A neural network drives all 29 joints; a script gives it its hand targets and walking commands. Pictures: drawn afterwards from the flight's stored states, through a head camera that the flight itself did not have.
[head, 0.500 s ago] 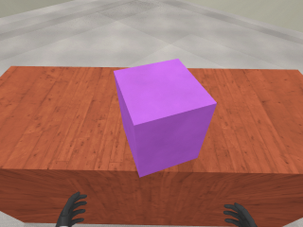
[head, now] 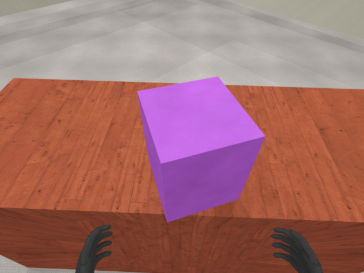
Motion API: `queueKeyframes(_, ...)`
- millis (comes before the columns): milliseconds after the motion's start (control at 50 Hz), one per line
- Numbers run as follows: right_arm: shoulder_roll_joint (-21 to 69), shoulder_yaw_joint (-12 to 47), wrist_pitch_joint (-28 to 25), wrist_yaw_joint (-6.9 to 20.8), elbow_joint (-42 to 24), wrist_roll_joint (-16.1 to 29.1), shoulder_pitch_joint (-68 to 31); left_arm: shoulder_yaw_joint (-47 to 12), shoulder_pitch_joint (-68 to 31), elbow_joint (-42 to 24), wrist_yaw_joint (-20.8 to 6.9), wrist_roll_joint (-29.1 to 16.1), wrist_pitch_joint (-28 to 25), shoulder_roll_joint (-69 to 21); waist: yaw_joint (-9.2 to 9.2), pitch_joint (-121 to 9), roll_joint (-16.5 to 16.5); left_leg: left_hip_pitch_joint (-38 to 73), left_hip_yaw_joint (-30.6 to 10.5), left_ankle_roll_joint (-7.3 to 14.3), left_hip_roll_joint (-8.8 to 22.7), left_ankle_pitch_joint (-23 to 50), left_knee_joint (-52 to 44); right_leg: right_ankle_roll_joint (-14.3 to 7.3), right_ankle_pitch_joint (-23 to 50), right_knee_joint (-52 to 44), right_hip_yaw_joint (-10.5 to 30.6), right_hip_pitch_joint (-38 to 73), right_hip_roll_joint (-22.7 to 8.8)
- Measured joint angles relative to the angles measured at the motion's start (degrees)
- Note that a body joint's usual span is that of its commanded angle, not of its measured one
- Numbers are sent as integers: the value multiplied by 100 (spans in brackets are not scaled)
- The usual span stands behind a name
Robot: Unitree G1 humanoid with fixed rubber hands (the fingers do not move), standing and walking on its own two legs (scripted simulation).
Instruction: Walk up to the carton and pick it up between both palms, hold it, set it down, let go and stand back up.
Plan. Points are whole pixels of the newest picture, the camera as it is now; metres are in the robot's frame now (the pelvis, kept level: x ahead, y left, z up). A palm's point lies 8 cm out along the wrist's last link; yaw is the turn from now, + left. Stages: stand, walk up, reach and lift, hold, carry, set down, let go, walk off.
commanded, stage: reach and lift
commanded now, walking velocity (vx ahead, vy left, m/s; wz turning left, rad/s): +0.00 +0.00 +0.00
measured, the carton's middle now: (192, 149) +0.40 +0.00 +0.05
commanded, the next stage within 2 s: none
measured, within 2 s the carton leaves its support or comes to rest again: neither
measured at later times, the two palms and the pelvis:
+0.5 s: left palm (90, 264) +0.15 +0.18 +0.02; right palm (315, 252) +0.18 -0.24 +0.01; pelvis -0.03 -0.01 +0.00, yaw -2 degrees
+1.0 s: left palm (87, 223) +0.21 +0.19 +0.08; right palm (309, 213) +0.24 -0.23 +0.05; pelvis -0.04 +0.00 +0.00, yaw -2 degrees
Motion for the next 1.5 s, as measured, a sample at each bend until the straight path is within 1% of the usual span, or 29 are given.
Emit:
queueKeyframes(80, -64, 68, -94, 107, -101, 188, 48, -62, 89, -163, 121, 28, -97, -126, -4, -62, 3, -42, 28, -1, 15, 2, 30, -9, 16, 24, 30, -53, 15)
queueKeyframes(160, -147, 121, -183, 156, -114, 340, 54, -125, 145, -275, 224, 36, -114, -250, 11, -69, 6, -48, 48, 2, 31, 2, 80, -14, 31, 62, 53, -64, 28)
queueKeyframes(300, -291, 160, -65, 245, -310, 607, -102, -168, 103, -613, 411, -1, 105, -373, 91, -137, 0, -147, 98, -3, 63, 38, 169, -42, 70, 190, 108, -210, 57)
queueKeyframes(360, -316, 105, 78, 243, -413, 674, -253, -185, -12, -800, 474, -48, 297, -362, 133, -140, -10, -178, 117, -6, 67, 71, 185, -53, 82, 261, 129, -276, 61)
queueKeyframes(480, -254, 15, 516, 138, -726, 611, -629, -128, -367, -1071, 539, -138, 824, -338, 235, -156, -56, -160, 201, -12, 67, 213, 40, -71, 161, 289, 210, -375, 68)
queueKeyframes(580, -224, 36, 863, 47, -925, 538, -932, -85, -645, -1361, 530, -174, 1250, -333, 247, -71, -79, -87, 212, -21, 55, 349, -127, -77, 249, 213, 218, -346, 63)
queueKeyframes(680, -188, -35, 1258, -56, -1102, 499, -1195, -29, -961, -1623, 594, -231, 1695, -342, 257, -29, -50, -149, 244, -12, 49, 414, -182, -71, 307, 196, 251, -439, 61)
queueKeyframes(780, -256, -58, 1581, -172, -1339, 507, -1471, 36, -1267, -1826, 591, -329, 2149, -323, 224, 37, 22, -231, 253, 1, 43, 452, -206, -53, 369, 139, 262, -509, 57)
queueKeyframes(840, -329, -32, 1792, -196, -1469, 520, -1639, 122, -1398, -2001, 581, -378, 2421, -314, 184, 81, 26, -250, 255, 5, 27, 489, -263, -46, 387, 118, 264, -543, 43)
queueKeyframes(940, -457, -79, 2014, -262, -1707, 611, -1815, 274, -1594, -2302, 574, -433, 2729, -294, 141, 72, 44, -334, 215, 2, 29, 512, -294, -50, 415, 46, 225, -592, 46)
queueKeyframes(1060, -547, -82, 2269, -349, -1696, 709, -2140, 454, -1938, -2377, 497, -432, 3067, -242, 140, 83, 80, -351, 197, -21, 53, 526, -335, -67, 434, -12, 208, -597, 72)
queueKeyframes(1200, -535, 41, 2586, -566, -1933, 773, -2519, 751, -2295, -2542, 376, -434, 3534, -249, 139, 71, 115, -413, 166, -59, 98, 525, -314, -97, 435, -8, 179, -645, 116)
queueKeyframes(1260, -547, 86, 2724, -615, -1879, 782, -2772, 900, -2512, -2558, 353, -398, 3712, -246, 148, 34, 113, -473, 142, -76, 107, 537, -299, -115, 423, 37, 156, -712, 123)
queueKeyframes(1380, -564, 61, 3045, -730, -1649, 818, -3326, 1104, -2997, -2484, 288, -480, 4073, -164, 207, -2, 129, -598, 105, -103, 140, 552, -227, -148, 429, 104, 124, -826, 154)
queueKeyframes(1500, -608, 85, 3341, -805, -1394, 819, -3953, 1215, -3558, -2242, 302, -561, 4389, -55, 249, -97, 130, -763, 95, -95, 147, 555, -134, -164, 421, 219, 119, -1003, 160)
